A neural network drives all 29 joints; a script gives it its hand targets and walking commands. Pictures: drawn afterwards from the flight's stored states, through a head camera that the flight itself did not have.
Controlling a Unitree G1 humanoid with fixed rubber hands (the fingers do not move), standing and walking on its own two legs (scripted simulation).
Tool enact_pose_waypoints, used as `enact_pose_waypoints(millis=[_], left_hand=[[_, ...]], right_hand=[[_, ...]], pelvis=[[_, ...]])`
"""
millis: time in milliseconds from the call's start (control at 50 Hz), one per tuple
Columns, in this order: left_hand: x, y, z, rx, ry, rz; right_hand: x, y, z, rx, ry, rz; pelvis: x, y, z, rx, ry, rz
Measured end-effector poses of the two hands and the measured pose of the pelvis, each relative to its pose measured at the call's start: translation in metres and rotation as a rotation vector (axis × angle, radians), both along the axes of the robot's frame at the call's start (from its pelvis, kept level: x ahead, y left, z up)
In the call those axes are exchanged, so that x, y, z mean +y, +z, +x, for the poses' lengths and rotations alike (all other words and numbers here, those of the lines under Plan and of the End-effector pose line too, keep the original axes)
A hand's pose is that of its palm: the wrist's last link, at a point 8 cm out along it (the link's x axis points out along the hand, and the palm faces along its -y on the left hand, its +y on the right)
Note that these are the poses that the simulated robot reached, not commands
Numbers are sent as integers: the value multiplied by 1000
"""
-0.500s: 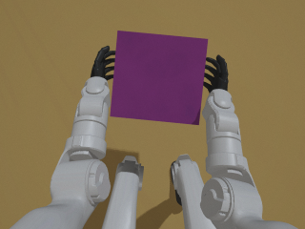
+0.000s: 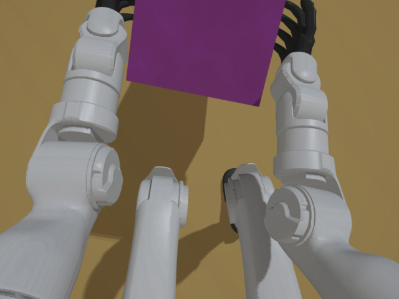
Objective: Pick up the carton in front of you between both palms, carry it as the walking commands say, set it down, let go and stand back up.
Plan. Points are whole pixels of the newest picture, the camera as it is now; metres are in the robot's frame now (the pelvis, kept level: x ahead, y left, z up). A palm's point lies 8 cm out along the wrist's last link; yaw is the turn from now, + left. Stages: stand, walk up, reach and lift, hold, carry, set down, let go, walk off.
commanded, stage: set down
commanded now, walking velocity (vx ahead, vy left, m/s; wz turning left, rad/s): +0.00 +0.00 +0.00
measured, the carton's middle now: (202, 40) +0.55 +0.01 -0.23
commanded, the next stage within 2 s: none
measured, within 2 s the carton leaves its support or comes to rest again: rests again in 0.86 s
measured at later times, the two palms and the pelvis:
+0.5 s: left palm (126, 17) +0.58 +0.16 -0.23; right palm (274, 57) +0.53 -0.13 -0.23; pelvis +0.01 +0.00 -0.06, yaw -1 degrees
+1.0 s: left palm (127, 18) +0.59 +0.16 -0.25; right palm (275, 52) +0.54 -0.14 -0.24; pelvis +0.01 +0.00 -0.08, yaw -2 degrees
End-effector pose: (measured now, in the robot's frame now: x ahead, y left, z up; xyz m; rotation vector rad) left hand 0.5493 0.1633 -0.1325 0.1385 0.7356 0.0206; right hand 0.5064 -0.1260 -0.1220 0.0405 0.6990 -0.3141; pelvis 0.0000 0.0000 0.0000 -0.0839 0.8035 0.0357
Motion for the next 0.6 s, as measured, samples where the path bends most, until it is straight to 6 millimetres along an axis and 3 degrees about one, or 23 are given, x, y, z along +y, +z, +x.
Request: enact_pose_waypoints(millis=[300,400,600], left_hand=[[2,-91,26,42,-61,24],[-3,-97,34,52,-84,17],[-2,-97,32,38,-80,-2]], right_hand=[[1,-91,16,36,-24,31],[-6,-102,21,43,-35,30],[-8,-103,21,27,-5,35]], pelvis=[[3,-47,5,-65,-11,-14],[4,-56,9,-83,-17,-4],[2,-70,4,-129,-28,0]])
